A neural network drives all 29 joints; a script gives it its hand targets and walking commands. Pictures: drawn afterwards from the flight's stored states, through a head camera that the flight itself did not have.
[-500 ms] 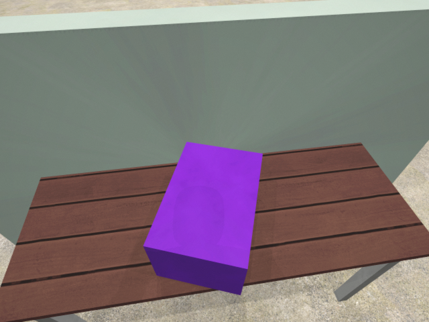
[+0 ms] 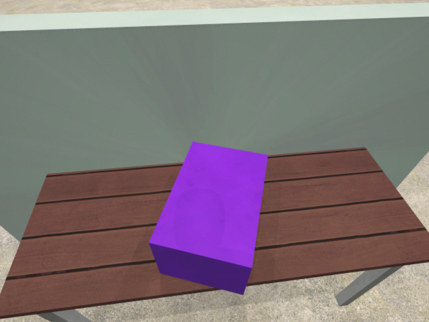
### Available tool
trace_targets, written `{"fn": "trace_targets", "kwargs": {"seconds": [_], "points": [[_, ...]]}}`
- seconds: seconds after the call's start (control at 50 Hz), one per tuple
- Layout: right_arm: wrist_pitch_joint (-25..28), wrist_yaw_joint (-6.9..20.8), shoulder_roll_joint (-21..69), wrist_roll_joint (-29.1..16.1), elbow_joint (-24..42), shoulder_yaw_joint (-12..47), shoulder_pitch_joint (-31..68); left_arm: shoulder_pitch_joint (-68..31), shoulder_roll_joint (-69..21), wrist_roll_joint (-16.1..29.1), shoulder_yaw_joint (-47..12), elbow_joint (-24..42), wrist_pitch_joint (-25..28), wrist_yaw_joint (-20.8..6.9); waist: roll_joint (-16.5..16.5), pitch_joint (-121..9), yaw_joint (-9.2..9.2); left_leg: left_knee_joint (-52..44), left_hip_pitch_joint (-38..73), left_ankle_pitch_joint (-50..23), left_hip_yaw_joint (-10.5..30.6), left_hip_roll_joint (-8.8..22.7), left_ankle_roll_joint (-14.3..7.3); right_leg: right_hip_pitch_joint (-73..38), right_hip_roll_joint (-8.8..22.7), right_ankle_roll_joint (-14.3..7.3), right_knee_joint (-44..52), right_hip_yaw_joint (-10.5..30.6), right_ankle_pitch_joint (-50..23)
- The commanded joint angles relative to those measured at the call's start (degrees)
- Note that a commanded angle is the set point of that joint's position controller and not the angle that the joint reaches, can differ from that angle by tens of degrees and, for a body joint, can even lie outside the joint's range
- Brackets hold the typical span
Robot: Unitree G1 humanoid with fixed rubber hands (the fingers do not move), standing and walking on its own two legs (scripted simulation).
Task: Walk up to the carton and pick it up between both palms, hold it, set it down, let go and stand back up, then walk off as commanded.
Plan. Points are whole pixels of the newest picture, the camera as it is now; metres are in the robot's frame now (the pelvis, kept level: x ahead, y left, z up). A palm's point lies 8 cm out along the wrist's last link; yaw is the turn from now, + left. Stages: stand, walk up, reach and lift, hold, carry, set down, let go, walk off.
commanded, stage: walk up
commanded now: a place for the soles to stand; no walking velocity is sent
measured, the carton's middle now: (215, 212) +0.43 +0.01 -0.12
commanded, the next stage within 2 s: none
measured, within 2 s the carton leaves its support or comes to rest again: neither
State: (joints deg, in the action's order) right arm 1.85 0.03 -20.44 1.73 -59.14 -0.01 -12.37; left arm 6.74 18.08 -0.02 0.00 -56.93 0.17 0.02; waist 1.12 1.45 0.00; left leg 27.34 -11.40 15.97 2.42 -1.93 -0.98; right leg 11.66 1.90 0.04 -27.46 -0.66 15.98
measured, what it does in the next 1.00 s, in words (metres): stands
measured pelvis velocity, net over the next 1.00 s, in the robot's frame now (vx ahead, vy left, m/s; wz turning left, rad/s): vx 0.00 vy -0.01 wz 0.09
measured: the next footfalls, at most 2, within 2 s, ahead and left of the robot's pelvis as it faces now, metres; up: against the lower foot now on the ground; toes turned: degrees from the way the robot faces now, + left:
left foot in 1.18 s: +0.05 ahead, +0.15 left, +0.00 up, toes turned +2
right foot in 1.42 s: +0.10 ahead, -0.10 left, +0.00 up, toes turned +6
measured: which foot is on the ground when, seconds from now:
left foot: down 0.00-0.94, up 0.96-1.00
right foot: down 0.00-1.00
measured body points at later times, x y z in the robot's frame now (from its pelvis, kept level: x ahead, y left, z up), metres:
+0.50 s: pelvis +0.00 +0.00 +0.00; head +0.01 +0.01 +0.45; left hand +0.09 +0.29 -0.13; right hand +0.05 -0.31 -0.12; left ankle -0.02 +0.11 -0.74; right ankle -0.01 -0.13 -0.74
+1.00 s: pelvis +0.00 -0.01 +0.00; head +0.02 +0.00 +0.45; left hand +0.06 +0.28 -0.13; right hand +0.08 -0.31 -0.12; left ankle -0.02 +0.12 -0.73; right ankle +0.00 -0.12 -0.74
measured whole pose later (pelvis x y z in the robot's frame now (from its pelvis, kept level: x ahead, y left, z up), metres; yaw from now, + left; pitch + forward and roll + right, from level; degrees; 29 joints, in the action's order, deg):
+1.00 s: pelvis +0.00 -0.01 +0.00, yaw +5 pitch -1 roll +1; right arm 2.5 0.0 -20.7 1.7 -58.9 0.0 -12.6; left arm 8.7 19.1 0.0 0.0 -56.9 -0.1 0.0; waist 1.8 2.9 0.0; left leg 33.6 -13.9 24.7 6.2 -3.3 -0.4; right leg 11.9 1.0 -0.7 -28.4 -1.3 15.7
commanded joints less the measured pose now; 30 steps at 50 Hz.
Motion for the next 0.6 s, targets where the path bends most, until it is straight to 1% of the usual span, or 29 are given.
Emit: {"fn": "trace_targets", "kwargs": {"seconds": [0.0, 0.02, 0.04, 0.06, 0.08, 0.1, 0.12, 0.14, 0.16, 0.2, 0.22, 0.24, 0.26, 0.28, 0.3, 0.32, 0.34, 0.36, 0.38, 0.4, 0.42, 0.44, 0.46, 0.48, 0.5, 0.52, 0.54, 0.56, 0.58], "points": [[2.4, -1.0, -15.9, -0.9, 3.9, -4.5, -2.2, -3.9, 13.0, -1.2, 4.3, 3.8, 0.8, 0.1, -3.7, 1.8, 0.2, -9.2, 1.1, -18.0, 22.3, 14.0, -7.8, 2.3, -0.6, -1.4, -1.0, 1.0, 3.4], [2.2, -1.1, -15.9, -1.0, 4.2, -4.4, -1.3, -3.6, 13.0, -1.1, 4.3, 4.2, 1.1, 0.1, -4.7, 0.7, 0.82, -8.5, 0.8, -19.9, 20.6, 13.5, -8.0, 0.4, 0.0, -1.7, 0.3, 1.2, 2.0], [2.3, -1.0, -14.6, -1.1, 4.3, -4.3, -0.6, -3.2, 12.7, -1.1, 4.2, 3.8, 1.5, 0.1, -3.7, -0.1, 1.09, -7.2, 0.8, -23.0, 18.1, 12.0, -6.9, -1.9, 0.6, -1.8, 1.9, 1.2, -1.8], [2.4, -1.0, -13.8, -1.2, 4.6, -4.1, -0.8, -2.0, 13.0, -1.2, 4.4, 3.1, 1.7, 0.0, -4.0, -2.1, 1.31, -5.1, 0.7, -25.4, 15.0, 10.5, -5.2, -4.3, 2.0, -2.1, 2.5, 1.3, -5.9], [2.2, -1.2, -13.3, -1.4, 5.0, -3.9, -1.0, -1.7, 14.0, -1.3, 4.7, 3.2, 1.8, 0.0, -1.2, -2.6, 1.1, -3.1, -1.6, -25.8, 11.8, 8.7, -4.0, -8.0, 3.0, -2.2, 3.7, 2.0, -10.5], [2.1, -1.2, -12.5, -1.5, 4.9, -3.9, 0.4, -1.0, 14.6, -0.9, 4.9, 2.9, 1.9, 0.0, -1.3, -2.7, 1.71, -1.9, -4.1, -24.5, 9.1, 6.6, -2.7, -11.3, 4.7, -2.9, 3.5, 2.9, -13.4], [2.1, -1.3, -11.8, -1.3, 5.1, -3.6, 0.8, 0.1, 15.4, -0.9, 5.1, 3.0, 1.8, 0.1, 0.0, -2.0, 1.87, 0.5, -6.4, -22.5, 7.1, 4.5, -2.0, -12.3, 6.1, -3.9, 4.5, 4.4, -14.9], [1.7, -1.4, -10.8, -1.5, 5.4, -3.3, 0.4, 0.4, 16.0, -0.8, 5.2, 2.2, 1.6, 0.3, 3.3, -0.6, 2.15, 2.4, -9.5, -17.7, 4.7, 2.2, -1.0, -13.8, 8.3, -5.3, 5.8, 5.7, -12.7], [1.4, -1.3, -10.1, -1.4, 5.6, -3.2, 0.9, 1.6, 16.9, -0.9, 5.6, 2.5, 1.5, 0.5, 4.6, -0.7, 2.57, 5.4, -10.0, -12.4, 2.2, 0.8, -0.4, -14.1, 11.4, -7.8, 7.0, 8.5, -13.3], [1.2, -1.2, -10.2, -1.2, 5.3, -2.8, 0.0, 0.5, 16.1, -0.8, 5.1, 2.9, 1.3, 0.6, 8.0, -0.2, 1.3, 6.8, -9.3, -1.8, 0.7, 0.6, -0.2, -11.8, 13.7, -9.9, 7.8, 9.1, -15.8], [1.2, -1.1, -10.3, -1.0, 5.3, -3.2, -0.6, -0.7, 16.1, -1.0, 5.4, 3.0, 1.2, 0.5, 9.6, 0.1, 0.81, 5.9, -9.4, 0.4, 0.0, 0.9, -0.3, -11.7, 13.7, -9.9, 7.2, 8.3, -14.4], [1.3, -1.2, -10.5, -0.8, 4.9, -3.2, -1.6, -1.3, 16.5, -1.2, 5.3, 3.6, 1.1, 0.4, 7.1, 0.6, 0.8, 3.6, -7.0, -2.0, 0.7, 1.5, -0.6, -9.3, 13.5, -9.3, 6.6, 7.8, -13.2], [1.6, -1.1, -10.9, -0.9, 4.3, -3.5, -3.1, -2.4, 16.9, -0.9, 5.2, 4.3, 0.8, 0.4, 7.6, 0.0, 0.12, 1.4, -5.1, -9.5, 1.7, 2.3, -0.6, -8.4, 11.0, -7.9, 4.7, 5.0, -10.5], [1.9, -1.0, -11.6, -0.6, 4.4, -3.5, -3.5, -4.7, 16.0, -1.0, 5.4, 4.8, 0.5, 0.3, 3.8, 0.7, -0.31, 0.2, -3.9, -16.1, 4.3, 2.9, -1.3, -6.3, 8.3, -6.0, 3.0, 2.8, -7.5], [2.2, -1.2, -12.8, -0.6, 3.6, -3.8, -4.0, -4.6, 15.5, -0.7, 5.1, 5.5, 0.4, 0.1, 0.7, 1.1, -0.39, -2.3, -1.4, -21.8, 8.6, 5.9, -1.6, -3.7, 5.6, -4.3, -1.1, 0.9, -6.8], [2.5, -1.1, -14.4, -0.7, 4.1, -4.4, -4.9, -5.2, 14.5, -0.6, 5.0, 5.9, 0.3, 0.2, -3.8, 0.0, -0.64, -5.3, 2.3, -23.1, 15.6, 9.6, -3.7, 0.9, 1.8, -2.2, -4.6, -1.2, -1.4], [2.7, -1.1, -15.9, -0.7, 3.6, -4.6, -4.5, -5.6, 12.6, -0.7, 4.4, 5.7, 0.4, 0.1, -5.8, 0.7, -0.93, -7.9, 4.3, -22.2, 23.1, 13.3, -7.2, 5.6, -0.9, -1.1, -6.4, -0.6, 5.0], [2.8, -1.2, -16.3, -1.0, 3.7, -4.5, -5.6, -5.2, 12.5, -0.9, 4.2, 5.2, 0.2, 0.0, -4.7, 0.6, -0.85, -9.5, 7.3, -21.6, 27.4, 15.6, -9.5, 7.7, -1.3, -1.0, -5.9, 1.0, 10.5], [2.8, -1.4, -16.6, -1.0, 3.6, -4.5, -4.7, -4.4, 12.3, -0.8, 4.1, 5.5, 0.4, 0.1, -4.1, 1.7, -0.03, -9.5, 7.4, -22.8, 27.7, 17.3, -11.6, 9.8, -1.2, -0.9, -7.2, 2.2, 12.3], [2.8, -1.4, -16.9, -1.1, 4.0, -4.5, -2.9, -4.0, 12.4, -1.1, 4.1, 4.8, 0.5, 0.0, -3.9, 1.6, 0.68, -8.9, 5.7, -21.3, 25.9, 16.3, -11.6, 7.8, -1.0, -1.4, -7.0, 1.8, 11.7], [2.9, -1.5, -16.0, -0.7, 4.7, -4.2, -1.7, -2.4, 12.0, -1.0, 4.1, 4.6, 0.7, 0.0, -5.6, 3.4, 1.75, -8.4, 2.8, -23.6, 24.3, 15.7, -10.9, 6.4, -0.1, -1.7, -4.1, 2.6, 8.3], [2.6, -1.5, -15.3, -0.8, 5.3, -4.1, -0.6, -0.7, 11.6, -1.0, 3.8, 3.7, 1.1, 0.1, -5.9, 2.7, 2.58, -7.2, 0.8, -25.5, 20.0, 13.8, -8.7, 1.7, 0.2, -2.1, 1.7, 1.8, 1.8], [2.5, -1.3, -13.7, -1.4, 5.5, -4.0, 0.9, -0.6, 12.9, -1.0, 4.3, 3.1, 1.3, 0.0, -5.8, 1.1, 2.51, -4.8, -1.4, -24.9, 15.8, 10.5, -5.7, -3.1, 1.3, -2.0, 4.1, 2.3, -4.0], [2.5, -1.4, -12.3, -1.6, 5.9, -3.8, 0.7, 0.7, 13.3, -1.6, 4.6, 2.8, 1.8, 0.2, -1.7, -0.9, 2.43, -2.4, -4.5, -25.2, 12.9, 8.3, -3.9, -9.4, 3.2, -2.8, 6.3, 3.8, -9.9], [2.1, -1.2, -10.1, -1.8, 6.3, -3.2, 1.2, 1.1, 15.6, -1.4, 5.3, 2.2, 1.9, 0.4, 2.4, -1.0, 2.62, 3.2, -8.5, -19.3, 8.5, 3.4, -1.7, -12.0, 7.7, -4.5, 9.0, 8.2, -12.1], [1.8, -1.3, -8.6, -1.6, 6.5, -3.0, 2.5, 1.2, 16.5, -1.2, 5.5, 2.4, 2.2, 0.5, 6.0, -0.5, 2.59, 6.6, -10.7, -8.5, 4.1, -0.5, -0.4, -12.8, 12.3, -7.7, 10.7, 11.4, -12.7], [1.2, -1.5, -9.5, -1.4, 5.8, -3.1, 0.8, 0.5, 17.1, -1.2, 5.4, 2.7, 2.2, 0.4, 6.6, 0.4, 1.57, 8.4, -10.7, 4.8, 2.3, -0.6, 0.0, -11.8, 16.4, -10.9, 10.2, 13.5, -12.8], [1.1, -1.4, -10.2, -1.2, 5.4, -3.3, 0.1, -0.1, 16.8, -1.3, 5.2, 3.4, 2.1, 0.4, 8.1, 1.0, 1.28, 9.0, -11.2, 10.1, 1.8, 0.0, -0.2, -11.9, 17.1, -12.0, 9.6, 13.5, -14.6], [1.2, -1.5, -10.2, -1.1, 4.9, -3.0, -0.8, -0.7, 16.6, -1.3, 5.0, 3.8, 1.9, 0.4, 9.4, 1.5, 0.58, 8.0, -9.6, 9.7, 1.1, 0.4, -0.4, -10.5, 16.4, -11.8, 8.9, 12.4, -15.4]]}}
